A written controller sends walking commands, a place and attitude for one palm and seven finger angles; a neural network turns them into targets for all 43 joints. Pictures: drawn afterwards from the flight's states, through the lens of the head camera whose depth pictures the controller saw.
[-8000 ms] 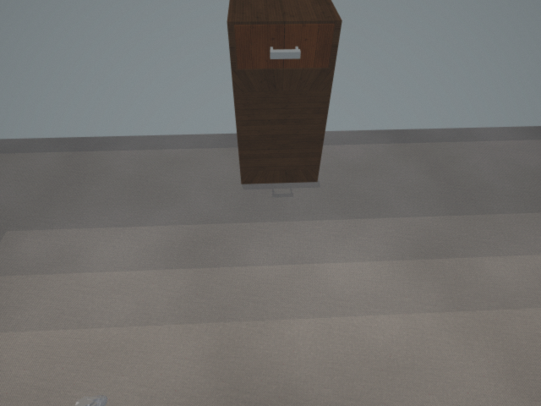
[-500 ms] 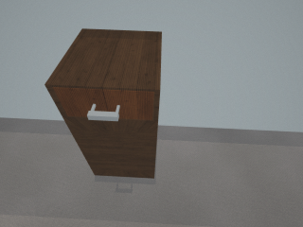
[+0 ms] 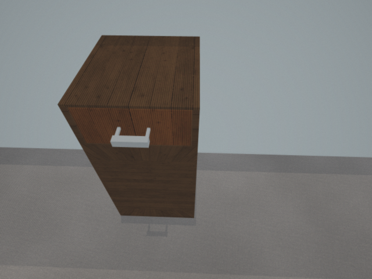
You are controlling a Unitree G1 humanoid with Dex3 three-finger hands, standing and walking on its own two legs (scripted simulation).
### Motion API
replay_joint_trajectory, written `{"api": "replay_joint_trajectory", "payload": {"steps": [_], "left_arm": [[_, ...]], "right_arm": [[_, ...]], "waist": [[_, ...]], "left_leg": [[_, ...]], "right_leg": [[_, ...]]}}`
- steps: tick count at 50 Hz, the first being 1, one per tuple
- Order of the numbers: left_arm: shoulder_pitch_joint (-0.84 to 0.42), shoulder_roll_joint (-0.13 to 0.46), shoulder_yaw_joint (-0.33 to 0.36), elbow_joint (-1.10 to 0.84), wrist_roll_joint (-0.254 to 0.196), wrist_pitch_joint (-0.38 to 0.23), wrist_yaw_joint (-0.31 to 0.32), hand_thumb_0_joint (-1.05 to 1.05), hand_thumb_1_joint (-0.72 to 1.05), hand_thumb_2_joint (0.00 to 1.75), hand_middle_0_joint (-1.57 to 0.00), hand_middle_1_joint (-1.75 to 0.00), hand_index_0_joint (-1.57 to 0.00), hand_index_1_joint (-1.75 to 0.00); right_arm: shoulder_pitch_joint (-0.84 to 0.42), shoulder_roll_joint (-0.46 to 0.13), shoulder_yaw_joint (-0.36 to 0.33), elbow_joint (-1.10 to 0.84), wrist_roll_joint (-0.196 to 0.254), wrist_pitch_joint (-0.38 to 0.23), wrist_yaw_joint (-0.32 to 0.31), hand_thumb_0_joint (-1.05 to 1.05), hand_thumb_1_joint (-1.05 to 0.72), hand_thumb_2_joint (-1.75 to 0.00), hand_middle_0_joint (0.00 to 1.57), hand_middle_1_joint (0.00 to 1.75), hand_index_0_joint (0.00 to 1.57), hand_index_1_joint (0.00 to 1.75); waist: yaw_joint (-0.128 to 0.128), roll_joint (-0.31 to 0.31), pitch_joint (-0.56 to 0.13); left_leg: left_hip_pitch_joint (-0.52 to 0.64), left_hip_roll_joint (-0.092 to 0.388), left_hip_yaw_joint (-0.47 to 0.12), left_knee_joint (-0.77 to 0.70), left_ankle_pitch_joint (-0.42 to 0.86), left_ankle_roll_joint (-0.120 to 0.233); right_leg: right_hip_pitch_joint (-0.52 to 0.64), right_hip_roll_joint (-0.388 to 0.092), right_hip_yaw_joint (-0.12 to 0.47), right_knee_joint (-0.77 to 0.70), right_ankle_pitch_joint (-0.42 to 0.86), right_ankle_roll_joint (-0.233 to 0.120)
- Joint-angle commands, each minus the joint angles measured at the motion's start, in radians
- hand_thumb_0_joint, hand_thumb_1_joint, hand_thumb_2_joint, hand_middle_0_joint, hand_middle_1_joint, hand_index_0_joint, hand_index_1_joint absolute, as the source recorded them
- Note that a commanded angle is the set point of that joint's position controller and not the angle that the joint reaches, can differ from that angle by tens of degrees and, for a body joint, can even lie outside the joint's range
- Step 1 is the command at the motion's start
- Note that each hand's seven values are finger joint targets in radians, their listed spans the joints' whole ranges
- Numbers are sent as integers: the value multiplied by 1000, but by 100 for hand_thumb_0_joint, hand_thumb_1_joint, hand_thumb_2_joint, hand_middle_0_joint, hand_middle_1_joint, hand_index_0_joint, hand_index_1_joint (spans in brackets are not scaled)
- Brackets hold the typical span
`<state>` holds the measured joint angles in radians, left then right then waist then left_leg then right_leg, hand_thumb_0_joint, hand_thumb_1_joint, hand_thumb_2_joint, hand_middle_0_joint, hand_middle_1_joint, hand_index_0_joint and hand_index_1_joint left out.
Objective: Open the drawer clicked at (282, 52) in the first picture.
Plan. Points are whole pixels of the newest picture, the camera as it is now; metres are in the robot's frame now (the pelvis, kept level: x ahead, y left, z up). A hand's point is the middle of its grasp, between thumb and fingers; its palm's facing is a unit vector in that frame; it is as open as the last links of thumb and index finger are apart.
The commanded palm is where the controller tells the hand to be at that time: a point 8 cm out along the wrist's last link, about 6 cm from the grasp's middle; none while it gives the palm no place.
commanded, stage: look again from close up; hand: left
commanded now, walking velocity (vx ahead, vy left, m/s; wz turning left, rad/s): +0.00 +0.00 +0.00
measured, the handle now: (131, 136) +0.52 +0.20 -0.05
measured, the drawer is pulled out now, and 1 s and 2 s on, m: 0.00 0.00 0.00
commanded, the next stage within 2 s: raise the hand with hooked fingers in 0.34 s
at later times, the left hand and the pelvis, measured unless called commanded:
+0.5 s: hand out of the picture +0.02 +0.17 -0.16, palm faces -0.07 -0.96 -0.28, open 7.3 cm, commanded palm +0.10 +0.22 -0.06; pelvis -0.01 -0.01 +0.00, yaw -2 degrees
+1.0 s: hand (94, 276) +0.14 +0.21 -0.06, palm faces +0.01 -0.09 -1.00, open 9.4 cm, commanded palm +0.15 +0.21 +0.01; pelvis -0.05 -0.03 -0.04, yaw +0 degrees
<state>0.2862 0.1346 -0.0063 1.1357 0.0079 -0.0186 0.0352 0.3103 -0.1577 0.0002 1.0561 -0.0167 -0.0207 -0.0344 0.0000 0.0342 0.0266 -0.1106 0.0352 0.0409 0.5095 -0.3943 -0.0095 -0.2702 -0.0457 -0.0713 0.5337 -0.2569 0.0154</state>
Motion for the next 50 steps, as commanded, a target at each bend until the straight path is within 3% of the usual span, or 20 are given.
{"api": "replay_joint_trajectory", "payload": {"steps": [1, 6, 21, 22, 23, 24, 25, 26, 27, 28, 29, 30, 31, 33, 35, 38, 41, 45, 46, 50], "left_arm": [[29, 94, 11, -48, 0, 0, 0, 0, 90, 90, -20, -30, -20, -30], [34, 104, 12, -52, -1, 6, -4, 0, 90, 90, -20, -30, -20, -30], [34, 107, 20, -40, -3, 0, -5, 0, 90, 90, -20, -30, -20, -30], [137, 163, 32, -5, 3, -18, 42, 0, 90, 90, -20, -30, -20, -30], [-679, 468, 10, -1438, 201, -197, 39, 0, 88, 89, -20, -32, -20, -32], [-197, 390, 44, -1183, 217, -97, 118, 0, 85, 88, -20, -33, -20, -33], [15, 201, -45, -1093, 219, 44, 167, 0, 83, 87, -21, -34, -21, -34], [22, 141, -90, -1084, 291, 50, 171, 0, 81, 86, -21, -36, -21, -36], [-51, 230, -49, -1130, 379, 32, 197, 0, 78, 85, -21, -37, -21, -37], [-11, 276, -18, -1114, 493, 17, 223, 0, 76, 84, -21, -39, -21, -39], [63, 245, -27, -1086, 594, 9, 249, 0, 74, 83, -21, -40, -21, -40], [155, 250, -5, -1070, 684, 5, 273, 0, 71, 82, -21, -42, -21, -42], [245, 247, 1, -1028, 782, -5, 301, 0, 69, 81, -22, -43, -22, -43], [365, 184, -51, -1011, 918, -27, 340, 0, 64, 79, -22, -47, -22, -47], [361, 206, -27, -1071, 1004, -65, 371, 0, 60, 77, -22, -50, -22, -50], [266, 263, 18, -1165, 1103, -99, 431, 0, 53, 74, -23, -54, -23, -54], [31, 292, 42, -1254, 1160, -86, 508, 0, 46, 71, -23, -58, -23, -58], [-225, 362, 59, -1371, 1160, -71, 562, 0, 36, 67, -24, -64, -24, -64], [-221, 354, 45, -1361, 1156, -65, 565, 0, 34, 66, -24, -66, -24, -66], [-259, 358, 28, -1296, 1103, -7, 514, 0, 25, 62, -25, -72, -25, -72]], "right_arm": [[99, -91, -6, -37, 3, -10, -3, 0, -90, -90, 20, 30, 20, 30], [92, -91, 1, -28, 2, -7, 1, 0, -90, -90, 20, 30, 20, 30], [114, -72, 10, 36, 3, -6, -1, 0, -90, -90, 20, 30, 20, 30], [-11, -119, -16, -31, 10, -15, 6, 0, -90, -90, 20, 30, 20, 30], [-45, -277, -22, -347, 56, -175, -47, 0, -90, -90, 20, 30, 20, 30], [-100, -194, -47, -316, 39, -258, -75, 0, -90, -90, 20, 30, 20, 30], [-120, -154, -53, -313, 70, -287, -70, 0, -90, -90, 20, 30, 20, 30], [-124, -167, -39, -309, 58, -297, -66, 0, -90, -90, 20, 30, 20, 30], [-174, -201, -42, -350, 33, -295, -62, 0, -90, -90, 20, 30, 20, 30], [-147, -220, -47, -374, 1, -274, -53, 0, -90, -90, 20, 30, 20, 30], [-161, -206, -53, -426, -20, -251, -45, 0, -90, -90, 20, 30, 20, 30], [-176, -208, -64, -478, -26, -229, -28, 0, -90, -90, 20, 30, 20, 30], [-181, -199, -73, -513, -34, -196, -9, 0, -90, -90, 20, 30, 20, 30], [-234, -205, -82, -583, -51, -118, 32, 0, -90, -90, 20, 30, 20, 30], [-280, -204, -81, -641, -43, -57, 69, 0, -90, -90, 20, 30, 20, 30], [-331, -191, -72, -695, -38, -4, 90, 0, -90, -90, 20, 30, 20, 30], [-314, -176, -84, -700, -46, 26, 80, 0, -90, -90, 20, 30, 20, 30], [-281, -158, -86, -685, -58, 24, 51, 0, -90, -90, 20, 30, 20, 30], [-288, -156, -85, -687, -59, 22, 44, 0, -90, -90, 20, 30, 20, 30], [-307, -153, -58, -664, -58, 22, 23, 0, -90, -90, 20, 30, 20, 30]], "waist": [[-6, 21, 57], [1, -22, 101], [1, -44, 64], [56, -293, 74], [-36, 88, -421], [43, 287, -410], [25, 246, -245], [7, 109, -158], [-10, -1, -63], [-9, -90, -106], [8, -152, -108], [46, -114, -122], [70, -166, -139], [94, -234, -85], [121, -226, -116], [128, -161, -194], [92, -126, -258], [40, -16, -372], [37, 23, -379], [16, 17, -331]], "left_leg": [[-135, 93, -57, -120, 376, 45], [-162, 74, -61, -160, 215, 48], [-119, 63, -36, -159, 218, 37], [-227, 74, 9, 79, 311, 5], [29, -34, -4, -71, 489, 58], [46, -21, 6, -82, 670, 51], [-51, -14, -22, -96, 627, -2], [-111, -17, -18, -61, 562, 5], [-194, -33, -52, -38, 415, 19], [-231, -46, -45, -9, 337, 32], [-282, -57, -37, 9, 273, 31], [-307, -75, -28, 19, 236, 23], [-343, -77, -17, 34, 212, 14], [-426, -75, -1, 59, 147, 9], [-461, -86, 7, 86, 138, 12], [-467, -99, 16, 132, 122, 20], [-464, -104, 3, 190, 77, 33], [-356, -99, -23, 273, 77, 36], [-339, -96, -14, 276, 81, 39], [-361, -92, -16, 234, 107, 39]], "right_leg": [[84, -44, 44, -20, 179, -52], [78, -45, 67, -57, 133, -50], [112, -60, 82, -71, 219, -54], [157, -115, 121, -29, 776, -30], [211, -20, 222, 30, 631, -64], [164, 12, 133, 59, 355, -87], [61, 36, 82, 53, 182, -81], [6, 43, 69, 17, 200, -65], [-62, 46, 105, 1, 161, -69], [-97, 46, 99, 6, 76, -65], [-129, 43, 98, -1, -20, -61], [-112, 44, 124, -4, -88, -68], [-114, 55, 119, 13, -129, -74], [-149, 57, 141, 22, -133, -85], [-119, 54, 175, 48, -80, -97], [-123, 47, 179, 97, -42, -95], [-210, 44, 205, 125, -89, -85], [-310, 36, 221, 159, -121, -81], [-308, 37, 196, 162, -108, -80], [-225, 47, 132, 146, -26, -70]]}}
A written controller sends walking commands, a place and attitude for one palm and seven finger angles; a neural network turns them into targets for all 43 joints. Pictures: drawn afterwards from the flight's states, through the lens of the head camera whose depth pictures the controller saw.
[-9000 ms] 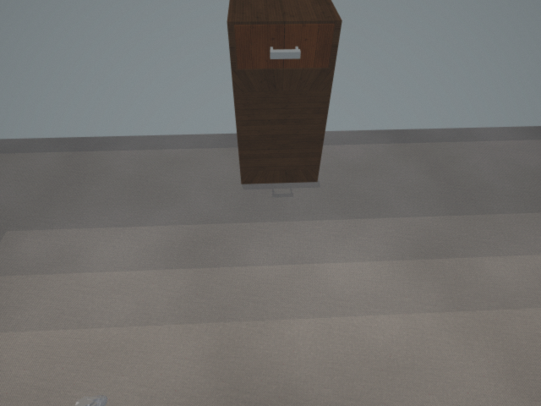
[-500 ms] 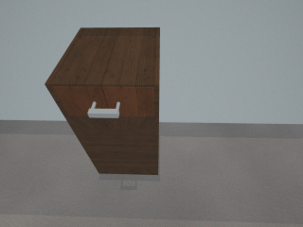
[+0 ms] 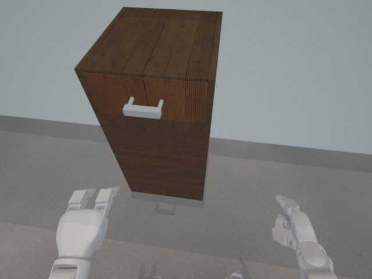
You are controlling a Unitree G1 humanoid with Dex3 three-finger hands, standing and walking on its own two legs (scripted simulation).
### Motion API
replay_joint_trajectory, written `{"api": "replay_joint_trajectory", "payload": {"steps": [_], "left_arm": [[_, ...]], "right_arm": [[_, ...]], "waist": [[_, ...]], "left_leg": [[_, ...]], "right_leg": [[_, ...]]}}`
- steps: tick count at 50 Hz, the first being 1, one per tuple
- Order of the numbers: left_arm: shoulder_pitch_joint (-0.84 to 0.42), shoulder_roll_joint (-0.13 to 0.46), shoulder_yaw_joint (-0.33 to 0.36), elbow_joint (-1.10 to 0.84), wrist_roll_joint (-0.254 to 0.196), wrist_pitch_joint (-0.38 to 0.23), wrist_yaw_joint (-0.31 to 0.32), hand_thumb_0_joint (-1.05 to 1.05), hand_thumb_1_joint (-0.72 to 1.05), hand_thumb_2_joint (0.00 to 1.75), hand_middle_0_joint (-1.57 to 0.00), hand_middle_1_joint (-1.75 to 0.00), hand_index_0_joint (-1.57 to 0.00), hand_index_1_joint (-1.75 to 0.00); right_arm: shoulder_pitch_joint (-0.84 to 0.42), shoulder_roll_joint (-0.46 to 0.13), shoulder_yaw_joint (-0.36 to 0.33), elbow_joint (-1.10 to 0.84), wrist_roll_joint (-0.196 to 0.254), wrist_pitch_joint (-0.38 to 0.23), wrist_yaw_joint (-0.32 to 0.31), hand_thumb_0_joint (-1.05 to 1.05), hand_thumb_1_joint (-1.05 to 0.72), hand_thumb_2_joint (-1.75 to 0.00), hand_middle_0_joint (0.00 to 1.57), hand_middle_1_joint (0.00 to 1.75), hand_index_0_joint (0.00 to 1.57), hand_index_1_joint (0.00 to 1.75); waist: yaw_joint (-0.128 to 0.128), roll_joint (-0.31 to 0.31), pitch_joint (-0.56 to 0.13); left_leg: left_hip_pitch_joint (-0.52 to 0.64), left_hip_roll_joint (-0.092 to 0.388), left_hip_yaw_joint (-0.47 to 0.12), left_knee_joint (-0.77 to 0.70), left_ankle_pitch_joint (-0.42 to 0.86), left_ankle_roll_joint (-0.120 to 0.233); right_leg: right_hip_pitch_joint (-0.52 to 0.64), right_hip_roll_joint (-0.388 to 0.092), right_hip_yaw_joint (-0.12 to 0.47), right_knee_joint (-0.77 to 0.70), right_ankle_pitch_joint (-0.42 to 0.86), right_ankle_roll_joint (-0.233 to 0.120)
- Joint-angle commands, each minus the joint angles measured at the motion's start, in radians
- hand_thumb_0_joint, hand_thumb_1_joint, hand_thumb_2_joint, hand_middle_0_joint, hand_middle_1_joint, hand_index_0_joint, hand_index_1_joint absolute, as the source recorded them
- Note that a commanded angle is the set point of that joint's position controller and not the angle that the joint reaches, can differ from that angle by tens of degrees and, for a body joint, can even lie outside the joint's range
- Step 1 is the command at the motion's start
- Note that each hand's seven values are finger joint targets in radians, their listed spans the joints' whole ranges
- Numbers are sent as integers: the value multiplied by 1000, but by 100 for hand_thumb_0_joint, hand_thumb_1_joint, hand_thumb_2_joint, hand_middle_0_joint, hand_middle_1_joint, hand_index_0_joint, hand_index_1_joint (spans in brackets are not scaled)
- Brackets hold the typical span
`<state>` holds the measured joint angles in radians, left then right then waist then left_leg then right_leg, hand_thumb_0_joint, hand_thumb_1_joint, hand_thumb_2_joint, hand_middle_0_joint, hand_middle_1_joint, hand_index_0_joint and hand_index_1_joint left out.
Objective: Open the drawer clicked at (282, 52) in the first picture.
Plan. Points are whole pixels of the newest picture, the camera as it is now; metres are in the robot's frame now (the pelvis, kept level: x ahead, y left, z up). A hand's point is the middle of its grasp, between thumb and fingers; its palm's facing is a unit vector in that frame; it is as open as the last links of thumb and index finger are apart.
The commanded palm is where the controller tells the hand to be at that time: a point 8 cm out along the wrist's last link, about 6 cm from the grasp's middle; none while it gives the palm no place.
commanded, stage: raise the hand with hooked fingers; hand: left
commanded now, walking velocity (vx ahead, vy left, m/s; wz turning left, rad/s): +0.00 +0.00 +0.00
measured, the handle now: (144, 106) +0.57 +0.23 -0.01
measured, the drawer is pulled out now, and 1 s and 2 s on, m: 0.00 0.00 0.00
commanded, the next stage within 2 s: move the hooked fingers above the handle in 1.34 s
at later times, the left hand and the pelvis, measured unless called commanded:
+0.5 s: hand (88, 180) +0.27 +0.26 +0.06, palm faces +0.07 -0.07 -0.99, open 12.4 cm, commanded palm +0.25 +0.25 +0.12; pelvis +0.01 +0.02 +0.03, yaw +0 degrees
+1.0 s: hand (86, 138) +0.33 +0.26 +0.12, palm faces +0.05 -0.05 -1.00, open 13.9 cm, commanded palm +0.30 +0.26 +0.17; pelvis +0.03 +0.02 +0.04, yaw +1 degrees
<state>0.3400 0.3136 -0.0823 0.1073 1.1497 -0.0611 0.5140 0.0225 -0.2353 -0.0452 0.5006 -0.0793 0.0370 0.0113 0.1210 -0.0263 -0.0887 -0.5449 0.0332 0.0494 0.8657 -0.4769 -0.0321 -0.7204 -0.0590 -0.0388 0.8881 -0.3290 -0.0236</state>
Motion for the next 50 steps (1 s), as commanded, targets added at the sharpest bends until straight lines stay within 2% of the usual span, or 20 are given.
{"api": "replay_joint_trajectory", "payload": {"steps": [1, 3, 5, 6, 9, 11, 13, 15, 16, 18, 20, 22, 23, 26, 28, 30, 33, 37, 46, 50], "left_arm": [[-288, 171, 97, -229, -50, 55, 14, 0, 22, 61, -25, -74, -25, -74], [-239, 173, 99, -202, -76, 87, -39, 0, 18, 59, -25, -76, -25, -76], [-191, 152, 88, -185, -105, 110, -97, 0, 13, 57, -25, -80, -25, -80], [-181, 150, 81, -177, -112, 111, -123, 0, 11, 56, -26, -81, -26, -81], [-144, 165, 92, -204, -118, 87, -178, 0, 4, 53, -26, -86, -26, -86], [-158, 195, 125, -238, -113, 60, -184, 0, -1, 51, -27, -88, -27, -88], [-181, 196, 134, -248, -110, 37, -171, 0, -6, 49, -27, -92, -27, -92], [-240, 228, 169, -286, -105, 17, -143, 0, -10, 47, -27, -94, -27, -94], [-250, 242, 182, -298, -103, 9, -126, 0, -13, 46, -27, -96, -27, -96], [-266, 224, 170, -295, -106, 8, -104, 0, -17, 44, -28, -99, -28, -99], [-313, 231, 174, -293, -114, 23, -94, 0, -22, 42, -28, -102, -28, -102], [-334, 227, 157, -271, -118, 44, -100, 0, -27, 40, -28, -105, -28, -105], [-344, 218, 140, -265, -120, 58, -110, 0, -29, 39, -29, -107, -29, -107], [-405, 215, 109, -253, -131, 93, -155, 0, -36, 36, -29, -111, -29, -111], [-426, 230, 106, -251, -133, 106, -191, 0, -41, 34, -29, -114, -29, -114], [-459, 254, 120, -244, -132, 114, -224, 0, -45, 32, -30, -117, -30, -117], [-499, 266, 121, -235, -130, 111, -262, 0, -50, 30, -30, -120, -30, -120], [-583, 284, 127, -219, -137, 105, -298, 0, -50, 30, -30, -120, -30, -120], [-749, 331, 133, -202, -163, 74, -363, 0, -50, 30, -30, -120, -30, -120], [-660, 311, 140, -136, -185, 70, -398, 0, -50, 30, -30, -120, -30, -120]], "right_arm": [[-22, -75, -10, -104, 8, -38, -26, 0, -90, -90, 20, 30, 20, 30], [-28, -78, -1, -101, 14, -39, -35, 0, -90, -90, 20, 30, 20, 30], [-42, -84, 9, -100, 21, -37, -41, 0, -90, -90, 20, 30, 20, 30], [-27, -85, 12, -93, 23, -36, -40, 0, -90, -90, 20, 30, 20, 30], [-9, -92, 13, -94, 24, -39, -36, 0, -90, -90, 20, 30, 20, 30], [-2, -97, 9, -93, 21, -41, -33, 0, -90, -90, 20, 30, 20, 30], [13, -98, 1, -89, 21, -43, -30, 0, -90, -90, 20, 30, 20, 30], [22, -102, -9, -88, 19, -46, -30, 0, -90, -90, 20, 30, 20, 30], [28, -103, -13, -83, 19, -49, -29, 0, -90, -90, 20, 30, 20, 30], [32, -105, -22, -70, 22, -52, -26, 0, -90, -90, 20, 30, 20, 30], [27, -112, -27, -65, 26, -51, -26, 0, -90, -90, 20, 30, 20, 30], [24, -116, -31, -54, 33, -50, -26, 0, -90, -90, 20, 30, 20, 30], [16, -117, -30, -52, 37, -48, -27, 0, -90, -90, 20, 30, 20, 30], [7, -120, -27, -49, 46, -44, -31, 0, -90, -90, 20, 30, 20, 30], [0, -119, -20, -50, 51, -41, -36, 0, -90, -90, 20, 30, 20, 30], [-2, -119, -15, -48, 51, -34, -39, 0, -90, -90, 20, 30, 20, 30], [-3, -111, -5, -45, 52, -27, -41, 0, -90, -90, 20, 30, 20, 30], [-6, -106, 4, -41, 57, -19, -45, 0, -90, -90, 20, 30, 20, 30], [6, -109, 9, -24, 61, -16, -51, 0, -90, -90, 20, 30, 20, 30], [18, -117, 2, -24, 68, -7, -42, 0, -90, -90, 20, 30, 20, 30]], "waist": [[-101, 64, -196], [-81, 22, -208], [-67, 17, -163], [-65, -19, -149], [-48, -35, -130], [-38, -8, -126], [-42, 9, -127], [-42, 2, -163], [-41, 27, -179], [-48, 72, -184], [-55, 36, -190], [-57, 49, -172], [-52, 64, -178], [-55, 31, -152], [-43, 42, -148], [-44, 27, -145], [-35, 21, -129], [-38, 23, -124], [-44, 43, -178], [-35, 0, -154]], "left_leg": [[71, -85, -18, -141, 198, 62], [65, -77, -18, -185, 225, 62], [61, -70, -23, -230, 238, 58], [59, -66, -23, -248, 242, 57], [65, -59, -25, -287, 250, 55], [73, -57, -26, -306, 257, 54], [91, -58, -27, -311, 269, 55], [102, -60, -32, -312, 284, 55], [116, -64, -31, -311, 294, 55], [150, -64, -29, -311, 336, 52], [150, -65, -33, -314, 346, 53], [162, -64, -31, -328, 354, 51], [174, -63, -30, -336, 368, 50], [193, -62, -27, -361, 364, 54], [205, -63, -24, -383, 369, 52], [218, -62, -21, -397, 382, 53], [235, -64, -15, -418, 404, 52], [247, -69, -6, -439, 399, 52], [298, -72, -11, -462, 465, 51], [280, -67, -6, -474, 503, 48]], "right_leg": [[256, 59, 81, -220, 70, -26], [348, 58, 62, -237, 122, -19], [382, 59, 52, -254, 140, -23], [400, 56, 45, -262, 140, -20], [432, 52, 44, -284, 128, -20], [445, 51, 44, -285, 119, -24], [439, 52, 40, -290, 129, -25], [459, 53, 43, -285, 139, -25], [460, 50, 47, -285, 149, -26], [445, 52, 37, -281, 196, -31], [455, 52, 34, -282, 209, -26], [454, 52, 24, -287, 216, -26], [462, 52, 18, -289, 225, -27], [483, 50, 17, -315, 220, -22], [513, 50, 17, -330, 226, -23], [539, 52, 21, -345, 241, -21], [567, 52, 19, -363, 271, -21], [600, 52, 24, -392, 280, -18], [662, 48, 17, -418, 348, -15], [673, 52, 12, -425, 386, -16]]}}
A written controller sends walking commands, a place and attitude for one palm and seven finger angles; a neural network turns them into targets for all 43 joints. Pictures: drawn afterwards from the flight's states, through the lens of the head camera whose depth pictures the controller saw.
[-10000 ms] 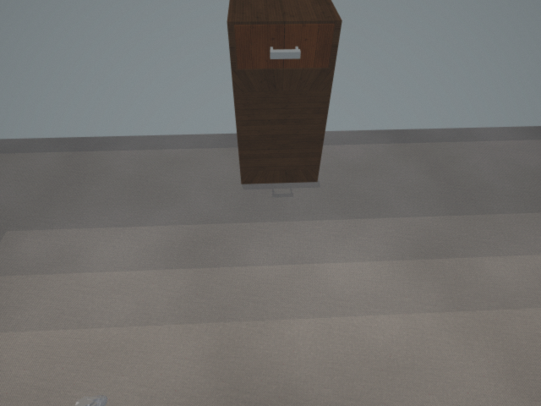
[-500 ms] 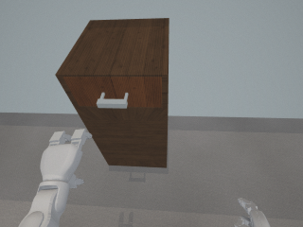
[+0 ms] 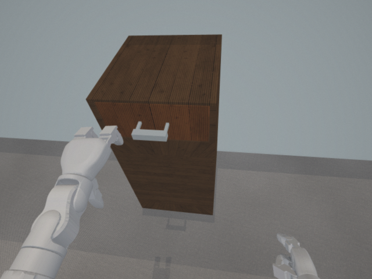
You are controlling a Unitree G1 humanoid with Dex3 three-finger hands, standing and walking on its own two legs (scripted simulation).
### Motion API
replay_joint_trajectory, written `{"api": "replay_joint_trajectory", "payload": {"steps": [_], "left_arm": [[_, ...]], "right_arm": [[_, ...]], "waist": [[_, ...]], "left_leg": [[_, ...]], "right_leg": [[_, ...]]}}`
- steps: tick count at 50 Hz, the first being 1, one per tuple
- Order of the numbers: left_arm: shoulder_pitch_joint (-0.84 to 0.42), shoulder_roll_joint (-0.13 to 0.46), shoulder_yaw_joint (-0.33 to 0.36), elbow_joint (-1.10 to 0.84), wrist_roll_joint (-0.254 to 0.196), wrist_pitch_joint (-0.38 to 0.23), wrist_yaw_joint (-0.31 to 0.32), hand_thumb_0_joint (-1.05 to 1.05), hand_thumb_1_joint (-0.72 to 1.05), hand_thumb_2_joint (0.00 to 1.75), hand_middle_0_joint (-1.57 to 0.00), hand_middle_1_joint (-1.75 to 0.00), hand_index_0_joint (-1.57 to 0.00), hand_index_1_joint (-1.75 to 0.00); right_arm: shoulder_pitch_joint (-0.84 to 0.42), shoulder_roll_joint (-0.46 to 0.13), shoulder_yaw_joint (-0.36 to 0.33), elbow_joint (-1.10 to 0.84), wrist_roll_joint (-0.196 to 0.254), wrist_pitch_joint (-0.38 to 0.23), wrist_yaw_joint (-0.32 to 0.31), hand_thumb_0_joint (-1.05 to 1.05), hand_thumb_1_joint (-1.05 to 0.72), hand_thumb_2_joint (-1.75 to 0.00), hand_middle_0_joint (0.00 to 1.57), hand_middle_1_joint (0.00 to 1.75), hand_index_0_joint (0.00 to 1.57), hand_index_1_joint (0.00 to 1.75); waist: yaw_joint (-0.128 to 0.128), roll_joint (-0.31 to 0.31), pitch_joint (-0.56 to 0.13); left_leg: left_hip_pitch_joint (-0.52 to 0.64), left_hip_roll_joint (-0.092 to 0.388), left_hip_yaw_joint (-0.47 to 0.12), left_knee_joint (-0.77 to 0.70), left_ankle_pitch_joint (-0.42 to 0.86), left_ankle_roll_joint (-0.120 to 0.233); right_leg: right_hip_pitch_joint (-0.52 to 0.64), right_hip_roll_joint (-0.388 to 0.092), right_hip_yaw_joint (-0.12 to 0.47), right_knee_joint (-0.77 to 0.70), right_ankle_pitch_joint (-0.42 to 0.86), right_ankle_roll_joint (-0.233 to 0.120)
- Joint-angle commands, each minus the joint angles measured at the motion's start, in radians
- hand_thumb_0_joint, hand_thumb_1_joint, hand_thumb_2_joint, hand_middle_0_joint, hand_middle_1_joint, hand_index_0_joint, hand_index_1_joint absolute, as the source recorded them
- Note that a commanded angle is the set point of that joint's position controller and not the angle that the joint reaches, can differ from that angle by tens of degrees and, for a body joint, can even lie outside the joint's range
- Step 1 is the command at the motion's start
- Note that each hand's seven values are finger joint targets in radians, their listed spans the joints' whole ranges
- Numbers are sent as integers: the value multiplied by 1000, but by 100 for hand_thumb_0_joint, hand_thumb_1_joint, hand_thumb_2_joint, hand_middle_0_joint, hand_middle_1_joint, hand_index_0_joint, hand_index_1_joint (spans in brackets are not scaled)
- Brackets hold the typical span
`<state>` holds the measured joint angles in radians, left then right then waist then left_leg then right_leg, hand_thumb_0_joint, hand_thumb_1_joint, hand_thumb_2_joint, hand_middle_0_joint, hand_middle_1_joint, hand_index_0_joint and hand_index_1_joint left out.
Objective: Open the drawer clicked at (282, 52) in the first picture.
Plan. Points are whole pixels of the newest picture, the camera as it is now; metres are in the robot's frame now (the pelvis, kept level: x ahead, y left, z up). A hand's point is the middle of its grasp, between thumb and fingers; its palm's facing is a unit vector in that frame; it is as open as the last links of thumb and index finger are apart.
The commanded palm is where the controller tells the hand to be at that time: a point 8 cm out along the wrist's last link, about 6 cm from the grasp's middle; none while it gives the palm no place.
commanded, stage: raise the hand with hooked fingers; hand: left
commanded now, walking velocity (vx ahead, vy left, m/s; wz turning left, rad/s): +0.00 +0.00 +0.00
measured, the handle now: (151, 130) +0.54 +0.21 -0.05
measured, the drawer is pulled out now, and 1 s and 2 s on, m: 0.00 0.00 0.00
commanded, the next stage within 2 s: move the hooked fingers above the handle in 0.34 s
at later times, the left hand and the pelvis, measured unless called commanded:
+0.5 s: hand (100, 169) +0.31 +0.24 +0.07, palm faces +0.03 -0.06 -1.00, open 13.9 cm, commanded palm +0.29 +0.24 +0.13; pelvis +0.00 +0.01 +0.00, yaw +0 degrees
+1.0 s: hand (122, 153) +0.37 +0.22 +0.04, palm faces -0.03 -0.04 -1.00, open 13.9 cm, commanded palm +0.36 +0.23 +0.10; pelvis +0.00 +0.00 +0.00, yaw +0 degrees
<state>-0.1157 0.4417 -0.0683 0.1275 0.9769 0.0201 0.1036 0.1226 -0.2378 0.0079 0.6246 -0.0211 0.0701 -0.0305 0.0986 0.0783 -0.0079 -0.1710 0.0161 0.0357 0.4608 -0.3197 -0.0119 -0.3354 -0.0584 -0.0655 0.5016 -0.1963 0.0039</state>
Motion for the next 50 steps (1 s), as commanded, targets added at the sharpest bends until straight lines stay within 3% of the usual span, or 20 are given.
{"api": "replay_joint_trajectory", "payload": {"steps": [1, 6, 8, 11, 16, 22, 26, 27, 29, 31, 35, 38, 41, 42, 50], "left_arm": [[-201, 178, 117, -158, -18, -17, 4, 0, -50, 30, -30, -120, -30, -120], [-207, 199, 143, -211, -12, -55, 18, 0, -50, 30, -30, -120, -30, -120], [-208, 214, 165, -225, -11, -71, 41, 0, -50, 30, -30, -120, -30, -120], [-240, 228, 177, -242, 5, -76, 85, 0, -50, 30, -30, -120, -30, -120], [-241, 209, 156, -215, 5, -47, 109, 0, -50, 30, -30, -120, -30, -120], [-227, 181, 114, -189, -6, -17, 70, 0, -50, 30, -30, -120, -30, -120], [-349, 181, 92, -100, 8, -27, 58, 0, -50, 30, -30, -120, -30, -120], [-386, 174, 81, -91, 11, -34, 58, 0, -50, 30, -30, -120, -30, -120], [-424, 213, 111, -76, 23, -52, 65, 0, -50, 30, -30, -120, -30, -120], [-461, 189, 89, -75, 25, -67, 75, 0, -50, 30, -30, -120, -30, -120], [-467, 206, 118, 9, 26, -68, 90, 0, -50, 30, -30, -120, -30, -120], [-495, 182, 91, 45, 36, -58, 101, 0, -50, 30, -30, -120, -30, -120], [-525, 161, 67, 92, 38, -48, 101, 0, -50, 30, -30, -120, -30, -120], [-537, 178, 81, 103, 41, -50, 103, 0, -50, 30, -30, -120, -30, -120], [-642, 181, 82, 157, 57, -72, 137, 0, -50, 30, -30, -120, -30, -120]], "right_arm": [[-77, -116, -52, -150, 10, -38, 1, 0, -90, -90, 20, 30, 20, 30], [-71, -121, -59, -157, 7, -37, 8, 0, -90, -90, 20, 30, 20, 30], [-64, -122, -64, -156, 7, -39, 8, 0, -90, -90, 20, 30, 20, 30], [-67, -119, -66, -150, 7, -42, 8, 0, -90, -90, 20, 30, 20, 30], [-68, -122, -71, -138, 14, -43, 9, 0, -90, -90, 20, 30, 20, 30], [-78, -124, -64, -137, 17, -36, 3, 0, -90, -90, 20, 30, 20, 30], [-57, -125, -58, -121, 16, -35, -8, 0, -90, -90, 20, 30, 20, 30], [-51, -124, -58, -119, 16, -36, -11, 0, -90, -90, 20, 30, 20, 30], [-36, -124, -62, -114, 13, -38, -14, 0, -90, -90, 20, 30, 20, 30], [-29, -118, -64, -117, 11, -42, -13, 0, -90, -90, 20, 30, 20, 30], [-12, -123, -69, -113, 13, -36, -11, 0, -90, -90, 20, 30, 20, 30], [-5, -124, -72, -110, 15, -31, -8, 0, -90, -90, 20, 30, 20, 30], [13, -128, -76, -108, 19, -27, -7, 0, -90, -90, 20, 30, 20, 30], [18, -132, -78, -106, 19, -26, -8, 0, -90, -90, 20, 30, 20, 30], [66, -140, -95, -96, 18, -20, -7, 0, -90, -90, 20, 30, 20, 30]], "waist": [[-9, -116, -231], [-3, -78, -245], [-2, -90, -260], [-2, -27, -272], [-10, -43, -270], [-18, -73, -239], [-45, -111, -201], [-47, -101, -209], [-37, -70, -267], [-40, -62, -298], [-39, -82, -302], [-44, -69, -302], [-55, -96, -309], [-55, -87, -311], [-74, -77, -382]], "left_leg": [[-101, -51, 10, -71, 347, 29], [-98, -51, 6, -72, 343, 29], [-100, -51, 3, -73, 336, 29], [-92, -53, -2, -76, 330, 24], [-87, -51, -1, -80, 327, 22], [-85, -50, 5, -85, 310, 26], [-109, -52, 6, -77, 251, 30], [-103, -53, 5, -75, 244, 30], [-94, -56, 4, -65, 276, 26], [-88, -57, -1, -54, 298, 26], [-123, -58, 3, -45, 315, 23], [-131, -56, 10, -38, 332, 23], [-145, -56, 8, -27, 326, 27], [-149, -56, 8, -25, 323, 26], [-157, -58, 3, 10, 353, 30]], "right_leg": [[293, 48, 38, -36, 258, -42], [282, 47, 40, -33, 238, -45], [284, 47, 44, -34, 233, -44], [272, 47, 40, -28, 207, -49], [262, 49, 35, -32, 200, -49], [253, 51, 29, -44, 187, -45], [204, 52, 26, -51, 134, -40], [195, 52, 26, -51, 127, -41], [217, 52, 29, -35, 160, -45], [220, 50, 29, -24, 180, -45], [226, 52, 29, -12, 211, -45], [212, 51, 28, -3, 235, -47], [199, 52, 25, 5, 228, -45], [194, 53, 25, 9, 225, -47], [177, 57, 25, 43, 253, -46]]}}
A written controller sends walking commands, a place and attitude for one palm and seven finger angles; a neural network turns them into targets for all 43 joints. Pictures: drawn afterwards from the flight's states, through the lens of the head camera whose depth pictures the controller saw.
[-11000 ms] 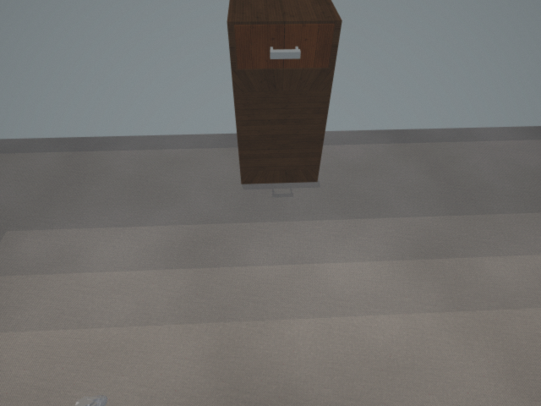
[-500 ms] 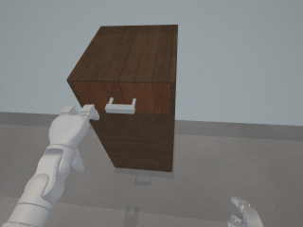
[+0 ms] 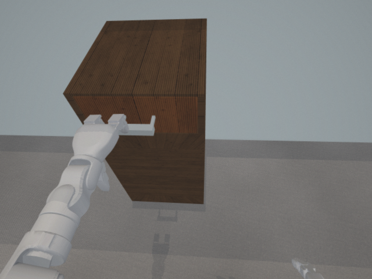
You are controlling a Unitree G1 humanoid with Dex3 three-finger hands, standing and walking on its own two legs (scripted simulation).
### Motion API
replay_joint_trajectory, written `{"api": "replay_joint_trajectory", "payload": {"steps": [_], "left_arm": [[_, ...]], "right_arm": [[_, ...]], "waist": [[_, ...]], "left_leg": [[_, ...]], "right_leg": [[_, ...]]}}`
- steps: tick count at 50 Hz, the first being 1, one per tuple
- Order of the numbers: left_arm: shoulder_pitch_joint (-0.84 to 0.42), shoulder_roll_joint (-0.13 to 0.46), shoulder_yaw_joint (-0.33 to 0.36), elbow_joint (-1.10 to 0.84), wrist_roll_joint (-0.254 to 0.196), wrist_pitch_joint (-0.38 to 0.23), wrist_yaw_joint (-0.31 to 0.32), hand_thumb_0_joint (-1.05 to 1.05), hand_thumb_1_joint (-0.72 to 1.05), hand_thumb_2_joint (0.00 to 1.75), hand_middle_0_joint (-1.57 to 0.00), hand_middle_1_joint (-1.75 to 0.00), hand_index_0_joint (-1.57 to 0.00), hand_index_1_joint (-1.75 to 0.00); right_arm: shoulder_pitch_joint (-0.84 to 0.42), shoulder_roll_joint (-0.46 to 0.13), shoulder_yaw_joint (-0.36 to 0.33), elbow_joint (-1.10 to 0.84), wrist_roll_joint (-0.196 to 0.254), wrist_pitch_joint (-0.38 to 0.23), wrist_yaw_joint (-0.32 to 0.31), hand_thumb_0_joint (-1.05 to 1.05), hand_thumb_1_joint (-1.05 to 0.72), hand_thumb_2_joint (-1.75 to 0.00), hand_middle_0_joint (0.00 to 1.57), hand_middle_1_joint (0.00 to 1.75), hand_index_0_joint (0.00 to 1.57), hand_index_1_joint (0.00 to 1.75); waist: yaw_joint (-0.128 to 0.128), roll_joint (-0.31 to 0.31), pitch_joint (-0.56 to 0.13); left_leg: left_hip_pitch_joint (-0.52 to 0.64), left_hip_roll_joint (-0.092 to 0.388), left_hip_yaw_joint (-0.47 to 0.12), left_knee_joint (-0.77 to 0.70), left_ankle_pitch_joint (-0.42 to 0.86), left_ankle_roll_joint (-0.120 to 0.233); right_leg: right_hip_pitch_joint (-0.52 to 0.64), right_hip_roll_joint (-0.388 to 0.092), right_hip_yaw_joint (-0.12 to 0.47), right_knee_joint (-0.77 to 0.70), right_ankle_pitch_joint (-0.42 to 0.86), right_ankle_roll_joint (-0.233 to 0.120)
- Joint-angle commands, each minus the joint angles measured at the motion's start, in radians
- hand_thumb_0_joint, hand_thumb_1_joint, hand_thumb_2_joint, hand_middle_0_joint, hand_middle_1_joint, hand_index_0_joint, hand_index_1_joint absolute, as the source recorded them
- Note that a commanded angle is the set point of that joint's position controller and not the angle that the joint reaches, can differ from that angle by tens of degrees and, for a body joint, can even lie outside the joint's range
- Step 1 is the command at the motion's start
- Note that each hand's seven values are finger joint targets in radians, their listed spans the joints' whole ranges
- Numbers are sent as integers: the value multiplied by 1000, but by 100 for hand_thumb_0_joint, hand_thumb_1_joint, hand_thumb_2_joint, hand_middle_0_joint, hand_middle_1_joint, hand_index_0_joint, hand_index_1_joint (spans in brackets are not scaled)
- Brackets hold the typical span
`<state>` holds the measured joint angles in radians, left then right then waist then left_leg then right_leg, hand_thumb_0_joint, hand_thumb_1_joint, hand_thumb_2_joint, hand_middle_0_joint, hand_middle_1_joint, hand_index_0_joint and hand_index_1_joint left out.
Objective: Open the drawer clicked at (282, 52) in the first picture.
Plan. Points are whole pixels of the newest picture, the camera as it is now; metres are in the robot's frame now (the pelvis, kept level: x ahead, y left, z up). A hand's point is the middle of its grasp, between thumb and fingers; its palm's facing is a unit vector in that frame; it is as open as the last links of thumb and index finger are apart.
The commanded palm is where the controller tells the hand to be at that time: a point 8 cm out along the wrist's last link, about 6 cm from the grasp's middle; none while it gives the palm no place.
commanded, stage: move the hooked fingers above the handle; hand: left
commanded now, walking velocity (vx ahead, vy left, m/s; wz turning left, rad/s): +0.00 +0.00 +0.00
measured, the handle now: (136, 124) +0.54 +0.21 -0.05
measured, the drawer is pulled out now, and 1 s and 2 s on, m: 0.00 0.00 0.00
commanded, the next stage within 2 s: lower the fingers behind the handle in 1.74 s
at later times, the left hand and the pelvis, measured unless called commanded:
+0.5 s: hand (125, 137) +0.43 +0.20 +0.03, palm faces -0.03 +0.01 -1.00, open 13.9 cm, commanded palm +0.41 +0.20 +0.09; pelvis +0.00 -0.01 -0.01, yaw +0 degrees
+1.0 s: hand (132, 125) +0.48 +0.19 +0.02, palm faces -0.06 +0.01 -1.00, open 13.9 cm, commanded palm +0.46 +0.20 +0.07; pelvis -0.01 +0.00 -0.02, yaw -1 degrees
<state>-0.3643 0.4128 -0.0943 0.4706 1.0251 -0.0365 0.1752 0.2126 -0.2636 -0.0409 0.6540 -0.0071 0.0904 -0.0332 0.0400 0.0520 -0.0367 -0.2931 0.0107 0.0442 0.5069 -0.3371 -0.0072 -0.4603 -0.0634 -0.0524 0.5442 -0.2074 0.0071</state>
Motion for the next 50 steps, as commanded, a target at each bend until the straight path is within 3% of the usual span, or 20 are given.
{"api": "replay_joint_trajectory", "payload": {"steps": [1, 4, 6, 7, 9, 15, 17, 19, 23, 25, 27, 30, 35, 37, 40, 41, 43, 45, 46, 50], "left_arm": [[-416, 209, 104, -166, 14, -16, 74, 0, -50, 30, -30, -120, -30, -120], [-415, 197, 102, -117, 21, -8, 95, 0, -50, 30, -30, -120, -30, -120], [-462, 194, 95, -84, 26, -1, 104, 0, -50, 30, -30, -120, -30, -120], [-450, 195, 100, -77, 26, 1, 108, 0, -50, 30, -30, -120, -30, -120], [-480, 186, 85, -22, 34, 12, 111, 0, -50, 30, -30, -120, -30, -120], [-584, 205, 95, 83, 45, 5, 119, 0, -50, 30, -30, -120, -30, -120], [-605, 223, 109, 117, 51, -7, 126, 0, -50, 30, -30, -120, -30, -120], [-649, 194, 80, 111, 59, -22, 135, 0, -50, 30, -30, -120, -30, -120], [-692, 174, 65, 188, 64, -23, 155, 0, -50, 30, -30, -120, -30, -120], [-719, 216, 103, 215, 69, -22, 168, 0, -50, 30, -30, -120, -30, -120], [-738, 217, 99, 222, 72, -19, 179, 0, -50, 30, -30, -120, -30, -120], [-802, 182, 63, 293, 78, -2, 187, 0, -50, 30, -30, -120, -30, -120], [-876, 242, 98, 317, 80, -8, 193, 0, -50, 30, -30, -120, -30, -120], [-842, 260, 112, 371, 73, -4, 191, 0, -50, 30, -30, -120, -30, -120], [-894, 252, 93, 403, 81, 0, 194, 0, -50, 30, -30, -120, -30, -120], [-913, 249, 87, 405, 79, -2, 197, 0, -50, 30, -30, -120, -30, -120], [-914, 297, 117, 417, 78, -3, 196, 0, -50, 30, -30, -120, -30, -120], [-945, 286, 105, 453, 77, -1, 193, 0, -50, 30, -30, -120, -30, -120], [-960, 313, 114, 449, 79, -4, 193, 0, -50, 30, -30, -120, -30, -120], [-946, 306, 119, 442, 73, -21, 187, 0, -50, 30, -30, -120, -30, -120]], "right_arm": [[-17, -112, -47, -119, 5, -40, -4, 0, -90, -90, 20, 30, 20, 30], [3, -113, -54, -109, 4, -40, 1, 0, -90, -90, 20, 30, 20, 30], [10, -117, -54, -102, 5, -36, 2, 0, -90, -90, 20, 30, 20, 30], [12, -116, -58, -103, 5, -37, 3, 0, -90, -90, 20, 30, 20, 30], [16, -118, -55, -94, 7, -32, 2, 0, -90, -90, 20, 30, 20, 30], [45, -121, -58, -86, 4, -31, -6, 0, -90, -90, 20, 30, 20, 30], [57, -120, -60, -80, 3, -30, -8, 0, -90, -90, 20, 30, 20, 30], [69, -116, -64, -77, -1, -32, -6, 0, -90, -90, 20, 30, 20, 30], [89, -118, -66, -64, -3, -31, 0, 0, -90, -90, 20, 30, 20, 30], [99, -123, -68, -56, -7, -31, 0, 0, -90, -90, 20, 30, 20, 30], [106, -121, -69, -57, -9, -30, 2, 0, -90, -90, 20, 30, 20, 30], [117, -126, -68, -42, -7, -31, 2, 0, -90, -90, 20, 30, 20, 30], [149, -135, -70, -31, -15, -34, -1, 0, -90, -90, 20, 30, 20, 30], [158, -140, -67, -25, -13, -34, 0, 0, -90, -90, 20, 30, 20, 30], [168, -146, -66, -19, -13, -37, 1, 0, -90, -90, 20, 30, 20, 30], [183, -148, -69, -15, -16, -40, 3, 0, -90, -90, 20, 30, 20, 30], [193, -155, -66, -14, -19, -39, 4, 0, -90, -90, 20, 30, 20, 30], [205, -158, -67, -8, -18, -40, 4, 0, -90, -90, 20, 30, 20, 30], [214, -163, -67, -4, -19, -42, 3, 0, -90, -90, 20, 30, 20, 30], [234, -165, -73, -6, -26, -41, 9, 0, -90, -90, 20, 30, 20, 30]], "waist": [[-18, -43, -339], [-16, -54, -367], [-29, -72, -370], [-20, -58, -378], [-33, -66, -356], [-51, -104, -378], [-50, -98, -387], [-58, -57, -411], [-77, -66, -403], [-79, -91, -423], [-76, -62, -453], [-112, -74, -400], [-118, -68, -479], [-115, -84, -460], [-136, -72, -447], [-146, -65, -451], [-135, -55, -492], [-162, -85, -474], [-162, -67, -490], [-150, -37, -551]], "left_leg": [[-41, -51, -5, -35, 366, 25], [-45, -51, 0, -23, 399, 25], [-61, -52, -2, -19, 388, 27], [-63, -52, 3, -18, 394, 28], [-77, -52, 4, -17, 375, 28], [-111, -57, 7, -5, 344, 37], [-120, -59, 12, 3, 335, 39], [-106, -57, 12, 12, 358, 36], [-132, -58, 9, 25, 331, 37], [-149, -59, 11, 32, 331, 40], [-154, -62, 16, 37, 334, 40], [-179, -59, 9, 40, 298, 40], [-190, -61, 8, 61, 303, 44], [-224, -60, 13, 66, 282, 45], [-249, -61, 9, 75, 255, 45], [-244, -58, 9, 79, 247, 46], [-263, -61, 13, 90, 251, 48], [-286, -61, 8, 103, 237, 50], [-291, -60, 9, 108, 230, 50], [-269, -57, 3, 124, 278, 49]], "right_leg": [[286, 61, 11, 3, 262, -51], [295, 62, 10, 15, 299, -51], [287, 62, 11, 20, 296, -49], [295, 61, 13, 20, 305, -50], [271, 63, 9, 21, 292, -49], [275, 63, 15, 25, 287, -44], [270, 62, 19, 32, 288, -42], [254, 61, 19, 40, 307, -45], [217, 65, 18, 45, 284, -43], [233, 66, 22, 48, 289, -41], [242, 63, 27, 56, 308, -41], [181, 68, 21, 49, 262, -41], [199, 68, 31, 68, 278, -38], [194, 67, 33, 73, 274, -34], [154, 69, 34, 75, 242, -35], [139, 70, 35, 75, 233, -33], [159, 69, 40, 90, 246, -33], [136, 71, 39, 90, 236, -30], [131, 70, 43, 96, 232, -29], [127, 73, 38, 115, 258, -35]]}}
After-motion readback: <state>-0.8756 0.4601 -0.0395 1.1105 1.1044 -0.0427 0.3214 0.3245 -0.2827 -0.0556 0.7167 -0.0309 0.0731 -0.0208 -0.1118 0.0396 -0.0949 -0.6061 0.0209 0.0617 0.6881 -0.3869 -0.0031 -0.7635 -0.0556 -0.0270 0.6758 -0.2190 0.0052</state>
